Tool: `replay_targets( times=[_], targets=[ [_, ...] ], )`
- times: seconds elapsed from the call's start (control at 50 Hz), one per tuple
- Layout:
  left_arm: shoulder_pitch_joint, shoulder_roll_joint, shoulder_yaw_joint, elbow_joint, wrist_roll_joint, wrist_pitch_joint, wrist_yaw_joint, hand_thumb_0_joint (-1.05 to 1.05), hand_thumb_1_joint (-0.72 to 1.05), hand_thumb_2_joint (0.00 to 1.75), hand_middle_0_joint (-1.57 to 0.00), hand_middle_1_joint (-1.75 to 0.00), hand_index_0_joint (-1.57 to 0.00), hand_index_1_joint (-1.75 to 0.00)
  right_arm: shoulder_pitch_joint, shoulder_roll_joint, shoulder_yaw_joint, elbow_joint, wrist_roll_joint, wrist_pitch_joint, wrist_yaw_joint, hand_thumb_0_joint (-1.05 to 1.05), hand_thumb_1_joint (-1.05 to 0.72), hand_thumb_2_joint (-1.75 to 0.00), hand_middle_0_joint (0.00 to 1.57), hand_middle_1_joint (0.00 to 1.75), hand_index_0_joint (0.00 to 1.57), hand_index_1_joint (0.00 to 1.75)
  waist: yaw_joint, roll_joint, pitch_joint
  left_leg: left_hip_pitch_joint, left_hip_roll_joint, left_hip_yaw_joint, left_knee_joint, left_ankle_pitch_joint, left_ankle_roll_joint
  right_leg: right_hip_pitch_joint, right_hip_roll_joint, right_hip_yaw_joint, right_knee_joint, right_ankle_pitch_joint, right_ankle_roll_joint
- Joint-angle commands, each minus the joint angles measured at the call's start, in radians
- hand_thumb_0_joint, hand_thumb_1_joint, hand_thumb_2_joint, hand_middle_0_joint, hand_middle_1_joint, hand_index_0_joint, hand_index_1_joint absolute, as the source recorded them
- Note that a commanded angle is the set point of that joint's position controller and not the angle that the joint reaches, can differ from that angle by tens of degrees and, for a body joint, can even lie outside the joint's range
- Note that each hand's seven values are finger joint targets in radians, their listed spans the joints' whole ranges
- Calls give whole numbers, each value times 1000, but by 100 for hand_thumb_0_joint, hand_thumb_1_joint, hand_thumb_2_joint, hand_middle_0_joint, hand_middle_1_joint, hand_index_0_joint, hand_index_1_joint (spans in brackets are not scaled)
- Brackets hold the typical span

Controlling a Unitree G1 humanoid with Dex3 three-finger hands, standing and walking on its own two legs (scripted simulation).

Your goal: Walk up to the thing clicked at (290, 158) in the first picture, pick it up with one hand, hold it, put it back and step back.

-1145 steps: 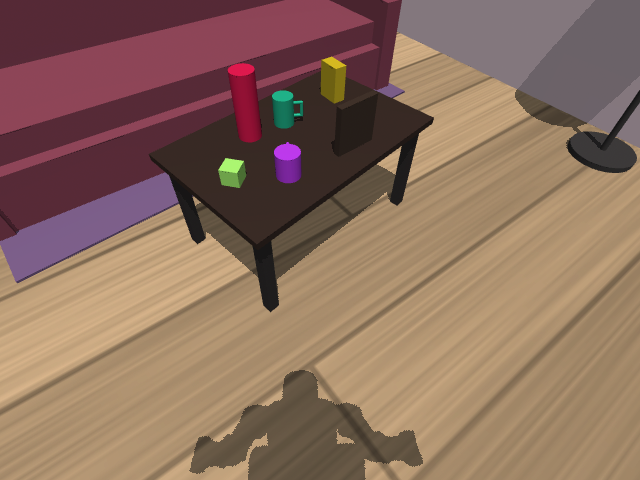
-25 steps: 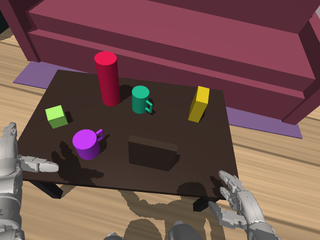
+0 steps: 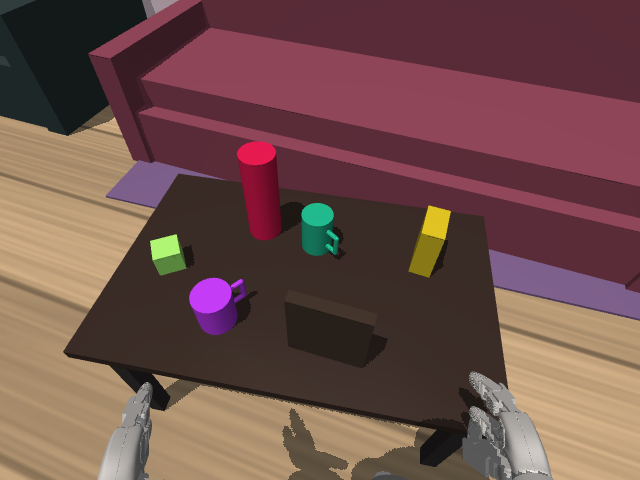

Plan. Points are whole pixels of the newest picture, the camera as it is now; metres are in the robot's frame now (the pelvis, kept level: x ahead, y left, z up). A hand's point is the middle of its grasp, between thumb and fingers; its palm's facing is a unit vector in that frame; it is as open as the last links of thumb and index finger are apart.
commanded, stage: home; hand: left
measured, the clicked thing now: (221, 302) +0.49 +0.20 -0.23
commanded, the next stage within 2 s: stand in 1.96 s
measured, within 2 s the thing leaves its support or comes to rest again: neither
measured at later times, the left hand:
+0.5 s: hand (173, 475) +0.15 +0.17 -0.05, palm faces +0.12 -0.97 -0.23, open 17.4 cm
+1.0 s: hand (168, 456) +0.17 +0.18 -0.05, palm faces +0.12 -0.97 -0.22, open 17.4 cm
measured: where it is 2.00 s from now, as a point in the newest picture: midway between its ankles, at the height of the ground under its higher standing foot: outside the picture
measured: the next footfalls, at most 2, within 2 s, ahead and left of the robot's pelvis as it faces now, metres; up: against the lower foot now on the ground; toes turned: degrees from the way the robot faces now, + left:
none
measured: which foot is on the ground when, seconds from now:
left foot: down 0.00-1.00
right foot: down 0.00-1.00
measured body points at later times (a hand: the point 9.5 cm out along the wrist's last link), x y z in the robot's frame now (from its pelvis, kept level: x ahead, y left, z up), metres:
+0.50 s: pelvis -0.02 +0.00 +0.00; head +0.00 +0.00 +0.44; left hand +0.14 +0.22 -0.04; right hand +0.14 -0.23 -0.03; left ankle -0.01 +0.14 -0.69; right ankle +0.02 -0.14 -0.69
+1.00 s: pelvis +0.00 +0.01 +0.00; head +0.03 +0.01 +0.44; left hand +0.16 +0.23 -0.04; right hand +0.16 -0.22 -0.03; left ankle -0.01 +0.14 -0.69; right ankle +0.02 -0.14 -0.69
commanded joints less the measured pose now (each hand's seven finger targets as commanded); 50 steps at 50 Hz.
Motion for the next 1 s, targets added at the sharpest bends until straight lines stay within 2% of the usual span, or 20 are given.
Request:
replay_targets(
  times=[0.0,0.02,0.08,0.1,0.12,0.18,0.22,0.26,0.34,0.4,0.46,0.52,0.6,0.64,0.7,0.74,0.78,0.8,0.86,0.98],
  targets=[
    [-118,153,90,-283,10,-78,22,0,-57,4,-5,-5,-5,-5,1,-94,-61,-178,-10,-74,-27,0,-90,-90,20,30,20,30,-19,10,-44,1,-38,75,-154,144,37,94,20,-32,-161,126,-24],
    [-85,134,74,-248,13,-78,23,0,-56,5,-5,-5,-5,-5,5,-89,-64,-179,-11,-79,-27,0,-90,-90,20,30,20,30,-23,6,-35,0,-37,74,-158,140,36,98,21,-36,-154,120,-25],
    [-89,142,79,-278,15,-88,27,0,-55,6,-5,-5,-5,-5,-2,-81,-48,-204,-16,-91,-34,0,-90,-90,20,30,20,30,-17,10,-87,22,-39,74,-139,169,37,114,16,-29,-151,153,-24],
    [-51,112,57,-210,16,-83,25,0,-55,6,-5,-5,-5,-5,17,-90,-64,-191,-18,-91,-36,0,-90,-90,20,30,20,30,-24,-6,-60,8,-41,76,-139,162,37,111,17,-31,-149,145,-23],
    [-43,106,50,-234,15,-85,27,0,-55,6,-5,-5,-5,-5,-4,-86,-50,-209,-20,-95,-34,0,-90,-90,20,30,20,30,-9,-9,-69,9,-38,69,-145,161,36,119,20,-37,-147,139,-25],
    [-62,84,25,-265,15,-91,26,0,-52,8,-5,-6,-6,-6,-9,-54,-28,-208,-19,-99,-35,0,-90,-90,20,30,20,30,-1,0,-74,-8,-44,71,-142,122,37,109,16,-35,-154,98,-24],
    [16,98,59,-185,16,-84,31,0,-53,7,-5,-6,-5,-5,-21,-91,-68,-220,-20,-100,-39,0,-90,-90,20,30,20,30,3,-45,-45,-37,-41,67,-150,97,39,103,21,-41,-160,68,-22],
    [-4,101,58,-205,15,-90,27,0,-53,7,-5,-6,-5,-5,-29,-90,-64,-224,-18,-102,-39,0,-90,-90,20,30,20,30,5,-50,-34,-38,-42,71,-150,72,39,91,20,-36,-172,41,-21],
    [-12,129,93,-217,15,-97,32,0,-56,5,-5,-5,-5,-5,-32,-94,-68,-219,-13,-99,-41,0,-90,-90,20,30,20,30,18,-40,-10,-69,-38,63,-171,18,39,84,22,-38,-164,-15,-26],
    [-40,122,77,-243,12,-102,30,0,-56,5,-5,-5,-5,-5,-25,-84,-56,-223,-12,-108,-41,0,-90,-90,20,30,20,30,6,-30,1,-73,-40,66,-174,-13,42,79,21,-33,-170,-36,-24],
    [-3,108,64,-227,17,-100,29,0,-55,6,-5,-5,-5,-5,13,-79,-53,-199,-16,-113,-41,0,-90,-90,20,30,20,30,1,8,-42,-40,-37,66,-165,57,36,78,26,-39,-139,38,-27],
    [-47,96,41,-283,16,-100,28,0,-53,7,-5,-6,-5,-6,0,-66,-42,-216,-15,-122,-43,0,-90,-90,20,30,20,30,-5,13,-72,-19,-37,65,-152,106,34,96,25,-38,-131,85,-28],
    [-4,104,70,-245,16,-86,32,0,-54,7,-5,-6,-5,-6,4,-91,-75,-193,-18,-129,-47,0,-90,-91,20,30,20,30,2,0,-61,-30,-33,53,-153,121,31,91,28,-48,-124,93,-30],
    [-16,107,71,-259,14,-83,34,0,-53,7,-5,-6,-5,-6,-14,-94,-70,-214,-15,-133,-46,0,-90,-90,20,30,20,30,1,-14,-50,-39,-32,49,-160,92,33,90,29,-49,-129,67,-29],
    [13,104,72,-242,15,-76,31,0,-56,5,-5,-5,-5,-5,13,-105,-83,-200,-18,-132,-47,0,-90,-90,20,30,20,30,2,-17,-61,-28,-31,52,-154,143,29,94,31,-53,-120,105,-31],
    [-9,96,54,-273,12,-76,26,0,-55,6,-5,-5,-5,-5,7,-85,-53,-204,-15,-131,-43,0,-90,-90,20,30,20,30,2,-8,-53,-27,-33,53,-150,154,29,94,28,-52,-125,117,-30],
    [7,99,62,-253,12,-73,25,0,-57,5,-5,-5,-5,-5,14,-88,-62,-188,-15,-134,-40,0,-90,-90,20,30,20,30,6,-6,-52,-24,-30,50,-146,188,27,101,29,-55,-112,143,-32],
    [-13,101,64,-291,11,-75,25,0,-54,6,-5,-6,-5,-5,-2,-72,-45,-209,-16,-136,-37,0,-90,-90,20,30,20,30,13,15,-83,-14,-31,51,-142,216,24,116,28,-54,-106,171,-34],
    [2,98,60,-268,14,-70,22,0,-55,6,-5,-5,-5,-5,11,-81,-58,-198,-18,-132,-39,0,-90,-90,20,30,20,30,3,7,-78,-7,-32,55,-135,241,23,107,29,-52,-103,195,-33],
    [12,108,74,-290,14,-62,18,0,-55,5,-5,-5,-5,-5,19,-90,-66,-193,-22,-129,-34,0,-90,-90,20,30,20,30,10,37,-108,10,-26,44,-134,299,12,114,30,-58,-83,233,-38]
  ],
)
